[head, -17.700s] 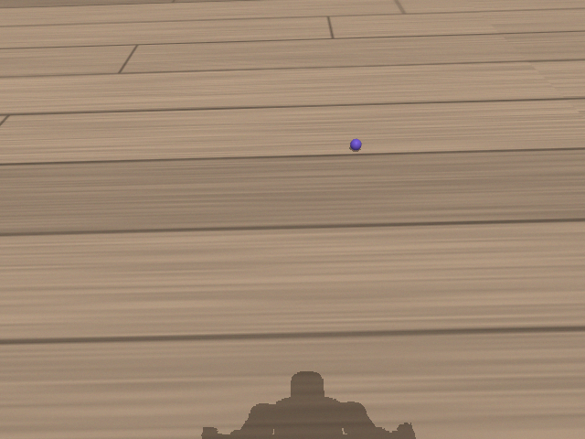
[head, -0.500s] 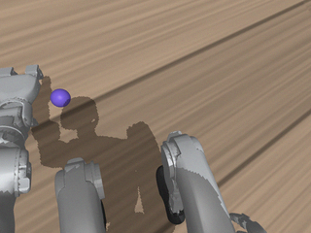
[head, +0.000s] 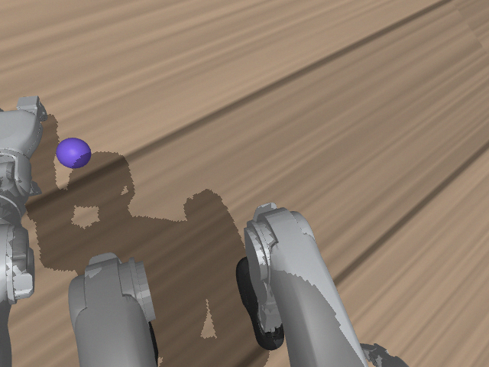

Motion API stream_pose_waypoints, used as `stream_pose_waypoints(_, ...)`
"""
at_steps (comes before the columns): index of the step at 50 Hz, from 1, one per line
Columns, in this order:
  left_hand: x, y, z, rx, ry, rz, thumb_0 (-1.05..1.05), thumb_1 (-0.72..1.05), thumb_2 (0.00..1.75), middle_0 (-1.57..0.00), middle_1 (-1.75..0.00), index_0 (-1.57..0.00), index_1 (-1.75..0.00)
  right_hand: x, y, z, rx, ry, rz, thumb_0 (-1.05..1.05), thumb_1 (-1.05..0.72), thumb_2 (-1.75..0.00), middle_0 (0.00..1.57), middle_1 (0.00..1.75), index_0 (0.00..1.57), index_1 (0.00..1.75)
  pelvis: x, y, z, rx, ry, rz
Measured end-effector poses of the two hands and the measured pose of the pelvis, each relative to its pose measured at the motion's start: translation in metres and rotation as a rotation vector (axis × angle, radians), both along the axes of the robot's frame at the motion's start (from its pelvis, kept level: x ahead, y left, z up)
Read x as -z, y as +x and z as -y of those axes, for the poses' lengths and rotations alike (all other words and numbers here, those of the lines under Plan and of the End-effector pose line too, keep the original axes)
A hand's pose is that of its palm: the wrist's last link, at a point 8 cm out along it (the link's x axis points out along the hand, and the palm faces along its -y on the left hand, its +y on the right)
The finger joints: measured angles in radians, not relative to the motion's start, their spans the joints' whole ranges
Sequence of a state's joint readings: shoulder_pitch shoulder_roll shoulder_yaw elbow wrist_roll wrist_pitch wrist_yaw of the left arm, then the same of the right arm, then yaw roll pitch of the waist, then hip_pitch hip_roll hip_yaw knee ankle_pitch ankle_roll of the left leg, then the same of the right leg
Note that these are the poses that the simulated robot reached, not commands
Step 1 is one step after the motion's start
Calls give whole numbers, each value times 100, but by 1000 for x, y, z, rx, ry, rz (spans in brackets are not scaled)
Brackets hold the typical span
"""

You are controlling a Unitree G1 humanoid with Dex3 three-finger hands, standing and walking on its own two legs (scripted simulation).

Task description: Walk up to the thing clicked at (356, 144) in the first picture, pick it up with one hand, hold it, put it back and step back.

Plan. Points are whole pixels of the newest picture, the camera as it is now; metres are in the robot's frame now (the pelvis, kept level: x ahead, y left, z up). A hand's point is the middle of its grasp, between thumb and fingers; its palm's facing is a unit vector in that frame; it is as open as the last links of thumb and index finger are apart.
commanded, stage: rise first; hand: left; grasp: from above
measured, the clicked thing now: (74, 153) +0.54 +0.19 -0.30
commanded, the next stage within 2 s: approach in 0.76 s
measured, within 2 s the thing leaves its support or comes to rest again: neither
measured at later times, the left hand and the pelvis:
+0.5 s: hand (22, 159) +0.49 +0.24 -0.17, palm faces -0.45 -0.05 -0.89, open 13.1 cm; pelvis +0.00 +0.00 +0.00, yaw +0 degrees
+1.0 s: hand (28, 162) +0.49 +0.24 -0.18, palm faces -0.45 -0.04 -0.89, open 12.5 cm; pelvis +0.00 +0.00 +0.00, yaw +0 degrees
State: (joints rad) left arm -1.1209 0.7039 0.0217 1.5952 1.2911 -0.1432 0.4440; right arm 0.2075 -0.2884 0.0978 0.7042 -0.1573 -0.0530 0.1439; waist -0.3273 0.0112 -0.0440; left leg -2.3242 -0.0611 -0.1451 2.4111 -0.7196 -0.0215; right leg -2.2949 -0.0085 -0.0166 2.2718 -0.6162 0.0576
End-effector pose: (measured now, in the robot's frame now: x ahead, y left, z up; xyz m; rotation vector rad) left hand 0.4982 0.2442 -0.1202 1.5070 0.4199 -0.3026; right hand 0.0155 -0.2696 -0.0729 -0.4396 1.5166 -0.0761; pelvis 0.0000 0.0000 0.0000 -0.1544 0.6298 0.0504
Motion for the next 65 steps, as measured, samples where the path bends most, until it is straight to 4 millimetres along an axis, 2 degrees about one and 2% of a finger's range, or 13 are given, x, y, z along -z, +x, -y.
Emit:
stream_pose_waypoints(15,1,-1,-1,1,2,0,0,-39,89,-18,-97,-21,-95,3,2,-5,-1,23,10,0,-91,-90,20,30,21,30,1,1,-1,0,-4,0)
stream_pose_waypoints(27,-3,-2,0,-1,-1,-4,0,-36,87,-22,-93,-24,-91,3,5,-1,-14,29,17,0,-91,-90,20,30,20,30,0,0,1,0,2,3)
stream_pose_waypoints(50,1,-6,7,8,3,-5,0,-28,82,-29,-88,-31,-86,3,2,4,-18,29,10,0,-91,-90,20,30,20,30,1,-1,4,2,10,5)
stream_pose_waypoints(55,-1,6,20,30,-10,12,0,-26,81,-28,-90,-31,-87,3,0,3,-24,21,3,0,-91,-89,20,30,20,30,2,-1,4,3,11,5)
stream_pose_waypoints(61,-14,40,51,68,-26,90,0,-27,80,-25,-94,-30,-89,-1,-8,3,-6,2,-1,0,-90,-89,20,30,20,30,5,1,4,10,4,-4)
stream_pose_waypoints(65,-23,57,63,55,-6,123,0,-28,80,-23,-95,-28,-90,-3,-16,1,31,4,-5,0,-90,-89,20,30,20,30,6,3,4,15,1,-19)
